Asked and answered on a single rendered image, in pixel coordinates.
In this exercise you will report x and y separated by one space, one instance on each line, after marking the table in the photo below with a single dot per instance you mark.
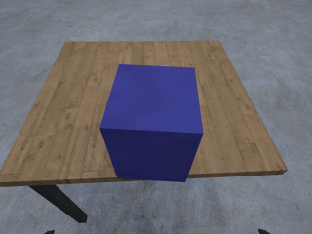
60 141

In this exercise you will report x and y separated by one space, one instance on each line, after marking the carton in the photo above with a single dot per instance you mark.
152 124

